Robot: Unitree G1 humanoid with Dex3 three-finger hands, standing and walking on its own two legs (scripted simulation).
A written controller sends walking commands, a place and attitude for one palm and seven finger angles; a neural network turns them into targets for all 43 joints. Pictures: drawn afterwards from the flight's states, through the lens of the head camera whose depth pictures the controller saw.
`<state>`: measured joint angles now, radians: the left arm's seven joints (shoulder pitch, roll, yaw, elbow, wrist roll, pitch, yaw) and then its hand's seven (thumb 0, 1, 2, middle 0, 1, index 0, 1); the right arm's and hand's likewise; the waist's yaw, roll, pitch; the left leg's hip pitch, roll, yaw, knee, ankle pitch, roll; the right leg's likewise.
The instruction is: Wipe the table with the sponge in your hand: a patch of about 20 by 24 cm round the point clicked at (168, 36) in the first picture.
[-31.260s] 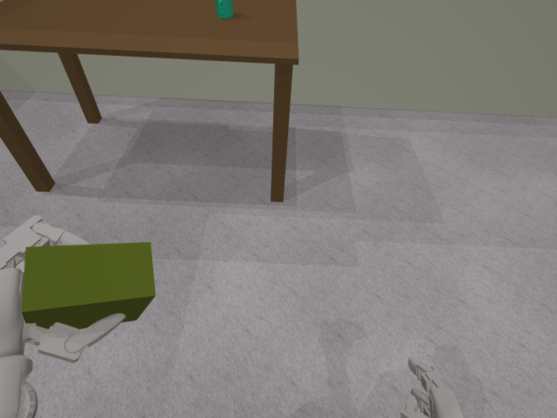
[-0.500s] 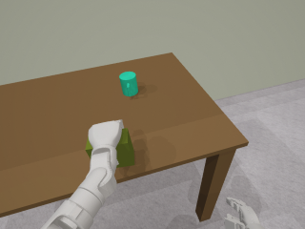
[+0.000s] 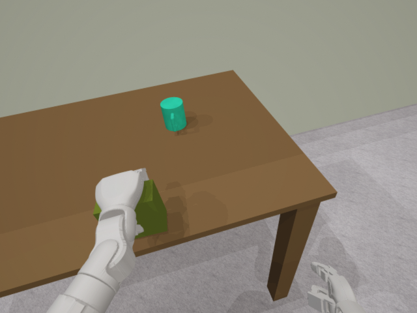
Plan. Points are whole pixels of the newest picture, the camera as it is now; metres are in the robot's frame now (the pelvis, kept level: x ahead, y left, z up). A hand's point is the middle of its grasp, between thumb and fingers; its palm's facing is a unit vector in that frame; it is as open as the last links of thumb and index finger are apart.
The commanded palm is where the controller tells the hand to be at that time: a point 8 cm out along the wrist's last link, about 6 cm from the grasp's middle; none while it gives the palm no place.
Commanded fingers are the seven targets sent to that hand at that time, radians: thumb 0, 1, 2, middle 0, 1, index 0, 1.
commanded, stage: slide back across to the middle lane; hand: left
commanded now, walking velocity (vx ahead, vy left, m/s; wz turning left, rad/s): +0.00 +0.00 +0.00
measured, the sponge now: (136, 216) +0.30 +0.20 +0.02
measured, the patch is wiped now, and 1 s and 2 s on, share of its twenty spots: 1.00 1.00 1.00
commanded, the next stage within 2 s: wipe forward along the middle lane in 0.18 s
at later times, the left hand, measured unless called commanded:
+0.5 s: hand (106, 211) +0.29 +0.26 +0.06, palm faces -0.05 -0.08 -1.00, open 10.1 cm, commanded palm +0.29 +0.26 +0.11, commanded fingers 0.00 0.10 1.30 -1.20 -1.60 -1.20 -1.60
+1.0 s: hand (111, 187) +0.36 +0.27 +0.06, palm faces -0.07 -0.02 -1.00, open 10.1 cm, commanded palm +0.35 +0.27 +0.10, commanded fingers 0.00 0.10 1.30 -1.20 -1.60 -1.20 -1.60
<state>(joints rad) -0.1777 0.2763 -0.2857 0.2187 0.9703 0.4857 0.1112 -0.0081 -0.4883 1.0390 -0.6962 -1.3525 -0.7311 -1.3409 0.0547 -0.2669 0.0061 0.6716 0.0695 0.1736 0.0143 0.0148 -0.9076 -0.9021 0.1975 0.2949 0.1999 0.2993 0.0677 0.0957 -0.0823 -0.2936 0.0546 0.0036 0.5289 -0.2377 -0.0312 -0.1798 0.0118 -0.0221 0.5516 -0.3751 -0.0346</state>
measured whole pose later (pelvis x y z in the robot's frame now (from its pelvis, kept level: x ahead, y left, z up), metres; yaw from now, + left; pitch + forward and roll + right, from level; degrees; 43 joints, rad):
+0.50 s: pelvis +0.00 +0.00 +0.00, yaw +1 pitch +1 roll +0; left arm -0.17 0.38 -0.17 0.25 0.96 0.33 0.06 -0.01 -0.49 1.04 -0.70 -1.35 -0.74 -1.34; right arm 0.08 -0.28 0.00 0.69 0.06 0.11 -0.04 0.01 -0.91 -0.90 0.20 0.30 0.20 0.30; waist 0.08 0.09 -0.05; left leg -0.32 0.05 -0.02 0.53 -0.23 -0.03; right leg -0.18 0.01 -0.05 0.53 -0.36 -0.03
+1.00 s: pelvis -0.02 +0.02 +0.00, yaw +2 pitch +5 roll -1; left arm -0.55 0.37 -0.16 0.72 1.00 0.28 0.13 -0.01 -0.50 1.04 -0.71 -1.34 -0.75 -1.33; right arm 0.16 -0.27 -0.01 0.74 0.07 0.15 -0.04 0.01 -0.91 -0.90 0.20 0.30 0.20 0.30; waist 0.02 0.08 -0.08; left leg -0.45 0.04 -0.03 0.59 -0.22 -0.03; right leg -0.31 0.01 -0.05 0.58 -0.35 -0.02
